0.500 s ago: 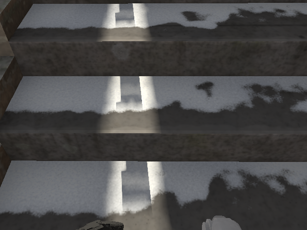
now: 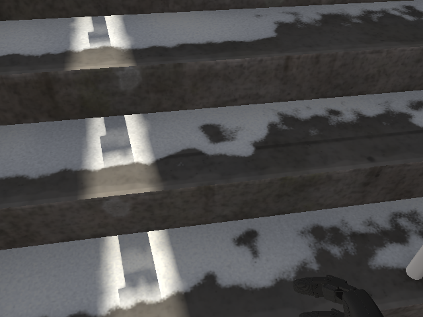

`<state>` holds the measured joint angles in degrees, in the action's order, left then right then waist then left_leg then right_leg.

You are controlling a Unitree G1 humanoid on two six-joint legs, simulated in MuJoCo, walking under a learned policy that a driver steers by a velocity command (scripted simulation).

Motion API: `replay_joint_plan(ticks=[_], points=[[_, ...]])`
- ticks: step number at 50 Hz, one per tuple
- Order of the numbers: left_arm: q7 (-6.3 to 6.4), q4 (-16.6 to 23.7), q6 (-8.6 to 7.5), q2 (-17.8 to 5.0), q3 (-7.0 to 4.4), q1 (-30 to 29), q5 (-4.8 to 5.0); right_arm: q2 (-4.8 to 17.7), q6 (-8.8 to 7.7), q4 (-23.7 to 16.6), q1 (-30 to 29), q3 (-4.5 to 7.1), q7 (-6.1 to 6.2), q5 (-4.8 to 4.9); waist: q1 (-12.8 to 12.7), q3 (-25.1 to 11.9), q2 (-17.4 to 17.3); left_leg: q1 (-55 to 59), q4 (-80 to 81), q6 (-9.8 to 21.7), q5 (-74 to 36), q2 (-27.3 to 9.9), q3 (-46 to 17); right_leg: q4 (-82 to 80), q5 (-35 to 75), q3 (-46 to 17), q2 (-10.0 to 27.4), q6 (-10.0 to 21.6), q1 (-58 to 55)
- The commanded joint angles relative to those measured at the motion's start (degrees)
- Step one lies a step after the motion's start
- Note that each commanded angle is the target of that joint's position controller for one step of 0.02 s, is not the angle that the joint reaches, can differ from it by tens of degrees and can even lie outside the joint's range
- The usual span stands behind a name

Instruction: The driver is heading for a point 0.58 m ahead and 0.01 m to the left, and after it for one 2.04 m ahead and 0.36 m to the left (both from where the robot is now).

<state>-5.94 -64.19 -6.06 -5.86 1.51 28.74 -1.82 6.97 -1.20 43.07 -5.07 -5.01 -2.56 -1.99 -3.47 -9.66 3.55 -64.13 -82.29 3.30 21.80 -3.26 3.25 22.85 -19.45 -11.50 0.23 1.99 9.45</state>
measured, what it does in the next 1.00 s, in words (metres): climbs: right foot 0.16 m higher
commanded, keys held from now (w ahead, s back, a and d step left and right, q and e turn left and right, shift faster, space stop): w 0.64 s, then q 0.36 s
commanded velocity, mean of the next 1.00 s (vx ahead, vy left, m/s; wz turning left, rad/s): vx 0.41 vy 0.00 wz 0.00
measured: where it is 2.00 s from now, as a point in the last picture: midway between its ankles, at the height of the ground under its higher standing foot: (187, 190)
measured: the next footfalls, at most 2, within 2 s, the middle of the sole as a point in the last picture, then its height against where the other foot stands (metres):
right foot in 0.64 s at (274, 273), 0.16 m higher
left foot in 1.30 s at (154, 270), level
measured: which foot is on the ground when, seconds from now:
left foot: down 0.00-0.66, up 0.68-1.00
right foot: down 0.00-0.02, up 0.04-0.62, down 0.64-1.00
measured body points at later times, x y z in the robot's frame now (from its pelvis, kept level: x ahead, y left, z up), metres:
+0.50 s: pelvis +0.25 +0.04 +0.16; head +0.24 +0.05 +0.61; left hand +0.47 +0.16 +0.05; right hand +0.08 -0.07 +0.01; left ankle +0.14 +0.13 -0.58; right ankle +0.42 -0.11 -0.29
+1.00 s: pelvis +0.49 -0.01 +0.32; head +0.49 +0.01 +0.77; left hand +0.53 +0.20 +0.16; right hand +0.62 -0.23 +0.19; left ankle +0.51 +0.12 -0.16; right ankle +0.52 -0.10 -0.41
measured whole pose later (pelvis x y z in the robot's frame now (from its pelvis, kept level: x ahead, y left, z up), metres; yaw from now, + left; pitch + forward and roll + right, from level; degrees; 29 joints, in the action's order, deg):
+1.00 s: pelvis +0.49 -0.01 +0.32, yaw +2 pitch +4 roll -4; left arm -1.9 -59.3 -5.1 -7.9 -0.2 14.6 -4.9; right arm 9.5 -3.4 57.0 8.0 2.2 -4.8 -1.1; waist -1.6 -5.2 -2.0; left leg -61.7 -113.4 8.1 13.4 -1.9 -6.3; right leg 27.4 -12.4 18.8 0.3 4.9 18.6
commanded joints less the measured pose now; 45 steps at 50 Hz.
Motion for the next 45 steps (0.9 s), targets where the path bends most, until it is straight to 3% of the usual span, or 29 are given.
replay_joint_plan(ticks=[1,2,3,4,5,7,8,9,11,14,15,19,23,25,27,28,29,31,32,33,34,35,36,37,38,39,40,41,45], points=[[-0.73,4.45,-2.21,-18.32,-5.27,-4.73,1.4,13.32,-0.77,-0.78,9.57,5.23,-0.59,0.57,10.37,-3.41,3.09,35.15,22.51,1.13,-5.35,6.35,0.25,8.43,75.92,-0.7,7.68,8.81,2.58],[-1.02,3.62,-2.7,-7.31,-3.43,3.31,-2.03,16.0,-1.92,5.08,24.41,5.87,-0.1,-0.09,9.13,-19.04,-14.08,63.92,32.15,14.12,-12.41,-5.61,-28.99,30.24,50.52,-1.26,-0.67,6.18,24.57],[-2.04,3.52,-1.03,-4.84,-3.24,-0.05,-1.07,20.0,-0.96,8.35,37.88,7.19,1.19,-2.71,16.17,-16.5,-21.5,71.63,55.72,15.9,18.9,-14.54,-62.9,50.19,9.68,-7.71,-9.0,5.62,43.72],[-1.49,4.71,-0.58,-5.75,-4.07,-8.93,0.31,19.14,-2.38,12.19,40.15,6.87,1.59,-2.66,16.83,0.26,-22.77,61.98,60.42,9.85,44.89,-12.5,-63.57,70.05,17.22,-10.83,-7.98,7.59,57.44],[-0.18,4.08,-0.56,-6.07,-4.08,-10.73,0.87,19.12,-3.38,11.46,30.62,7.36,1.73,-1.24,12.06,7.55,-20.66,49.31,58.73,10.6,40.92,-13.0,-55.61,77.8,21.17,-6.14,-5.28,7.99,59.2],[1.8,5.12,-0.17,-5.67,-3.49,-13.11,-0.24,5.54,-2.63,13.24,20.32,4.99,1.74,-0.63,5.59,4.45,-4.81,39.51,54.65,11.34,19.66,-12.67,-38.93,84.72,25.22,-3.6,-3.11,10.49,52.97],[1.96,5.45,0.47,-4.78,-2.76,-14.03,-0.83,-0.27,-2.63,14.06,15.82,3.58,1.97,-0.74,2.61,4.13,-3.94,36.26,55.79,10.57,14.11,-11.53,-34.09,86.89,24.45,-2.88,-1.87,11.06,52.73],[2.07,6.12,1.34,-3.13,-2.18,-14.4,-0.79,-2.13,-2.78,14.7,13.99,3.08,2.27,-0.62,0.99,4.92,-3.53,35.47,57.82,9.02,9.41,-9.91,-29.27,87.89,23.63,-3.57,-1.34,11.77,54.57],[1.81,7.79,1.9,-3.03,-0.9,-16.53,-0.59,-2.02,-3.89,16.6,15.02,3.12,2.33,-2.38,-0.55,5.46,-1.61,36.35,59.4,6.75,2.24,-6.99,-19.01,83.24,24.87,-1.18,0.21,11.21,58.59],[0.57,9.39,2.39,-5.91,-0.99,-21.37,-0.8,0.76,-4.83,15.79,18.22,3.65,0.69,-4.26,1.39,5.88,-4.58,36.47,64.56,7.29,-4.03,-4.07,-7.71,79.44,24.75,5.36,1.57,10.08,57.29],[0.05,8.91,2.68,-6.17,-0.97,-22.0,-1.83,0.53,-4.89,17.15,22.49,3.17,0.47,-4.25,2.4,6.97,-6.41,40.88,65.49,9.05,-4.37,-5.28,-9.43,83.26,23.03,6.36,1.79,9.51,62.27],[2.61,13.59,2.51,-3.54,1.28,-30.01,0.46,0.03,-3.53,25.03,39.86,2.36,-0.12,-7.02,7.57,9.89,-5.8,63.54,65.29,11.79,-6.71,-10.43,-13.92,98.1,15.41,2.7,1.09,14.21,89.01],[2.45,21.0,3.48,-3.35,2.7,-41.67,0.38,-1.77,-3.92,26.69,44.18,1.15,0.24,-7.53,8.37,12.13,-3.27,64.33,71.26,10.78,-8.93,-9.52,-8.54,83.42,18.36,12.68,6.34,14.18,88.23],[1.75,25.53,5.63,-1.76,3.19,-49.45,0.66,-1.89,-3.62,29.62,51.22,0.85,-0.33,-7.54,10.39,13.4,-5.74,62.25,75.12,10.24,-15.2,-11.11,-8.88,73.79,24.92,14.86,8.47,12.47,84.61],[0.35,28.43,8.56,0.41,3.33,-55.31,-0.97,-1.18,-4.04,26.45,43.91,1.09,-2.95,-3.74,7.47,12.5,-9.07,46.43,83.94,10.49,-28.28,-12.6,-2.24,64.74,14.71,20.62,8.04,11.52,57.58],[2.73,27.48,5.69,0.74,2.64,-43.01,1.6,2.68,-5.52,23.98,43.69,3.49,3.79,5.98,6.65,18.11,-3.24,49.19,87.61,6.71,-38.93,-13.13,-4.62,63.95,0.19,25.26,4.75,7.37,49.35],[4.56,23.67,5.27,1.11,2.42,-36.01,2.79,4.23,-6.27,24.77,43.05,3.06,5.74,7.12,3.28,15.59,-2.57,52.73,79.86,3.58,-64.98,-9.83,1.39,62.65,-1.24,28.05,1.31,8.3,42.74],[6.24,20.64,3.61,-0.42,0.82,-24.3,5.58,9.41,-6.75,24.12,45.2,4.27,5.98,5.28,-1.54,7.95,-14.15,62.3,62.43,5.32,-103.47,-12.09,0.83,45.41,-5.72,29.73,-4.93,9.68,24.4],[7.05,17.99,2.93,-2.84,-0.82,-15.37,4.6,12.24,-7.18,23.04,41.81,5.73,5.29,5.46,-6.91,2.4,-20.37,65.23,50.49,4.48,-98.59,-11.15,0.88,33.64,-0.03,25.03,-4.48,10.43,14.41],[7.54,15.04,3.07,-7.49,-3.21,-10.25,2.54,8.74,-7.65,20.9,44.73,6.39,4.56,4.69,-6.58,-6.09,-19.94,48.9,33.78,3.03,-83.13,-8.1,-1.69,35.49,-4.63,6.85,2.02,13.84,-4.77],[3.49,16.27,5.77,-8.39,-0.12,-8.65,-2.42,-1.13,-6.59,25.13,48.75,3.77,-5.7,-8.02,-6.11,-22.17,0.69,27.16,18.71,5.15,-21.78,2.49,-9.78,11.66,0.71,-27.47,17.26,22.75,-21.43],[2.98,13.13,6.5,-13.59,-3.72,0.24,-3.41,6.94,-4.86,25.74,44.09,8.84,-7.88,-0.75,-9.66,-12.46,0.62,24.55,-15.5,3.59,-22.38,6.4,-22.2,-1.45,-2.47,-42.22,20.0,21.61,-8.09],[3.31,10.33,5.33,-14.52,-4.16,-4.09,-2.43,6.12,-4.7,24.94,38.96,9.59,-7.87,2.2,-6.16,-2.35,-4.89,18.64,-28.37,3.42,-27.18,5.26,-22.41,-3.24,-7.04,-33.76,20.08,17.96,5.59],[3.1,9.26,3.9,-11.33,-3.6,-10.78,-0.22,2.88,-5.45,23.05,37.07,8.76,-6.82,1.17,-1.53,-0.34,-6.06,16.69,-32.27,3.57,-24.31,3.54,-18.63,-1.56,-5.55,-25.69,20.59,19.04,11.16],[2.76,8.06,3.38,-5.22,-2.07,-16.17,0.38,2.08,-5.79,21.88,32.68,8.08,-5.3,-0.37,0.96,0.23,-9.54,13.02,-38.79,6.32,-22.61,3.24,-16.2,-0.28,-1.59,-20.03,21.4,19.79,12.85],[2.4,7.71,2.84,2.47,0.39,-22.01,-0.51,0.04,-4.95,20.0,29.87,7.0,-3.58,0.31,4.07,0.71,-11.73,12.94,-38.03,8.86,-24.34,0.18,-16.67,-1.22,0.81,-13.41,21.63,16.38,17.13],[2.15,8.18,2.5,6.31,1.56,-25.86,-2.21,-1.95,-3.83,19.62,30.81,6.35,-2.58,0.93,6.83,2.29,-12.08,13.39,-34.82,9.61,-25.42,-1.56,-16.57,-3.35,3.94,-7.54,21.01,13.89,22.54],[2.31,7.82,1.37,6.27,1.6,-26.71,-2.57,-2.52,-2.87,18.3,28.84,6.19,-1.66,1.02,8.87,3.96,-11.54,12.66,-30.44,9.92,-22.22,-2.45,-15.68,-3.63,9.67,0.53,18.61,12.51,24.03],[4.2,11.42,-0.68,-0.87,-0.4,-28.7,-2.06,0.79,-2.36,17.34,25.62,7.0,-3.09,1.3,10.31,2.78,-0.29,19.04,-28.34,6.19,-11.42,-1.14,-7.13,-8.07,18.3,21.56,10.56,9.95,26.59]])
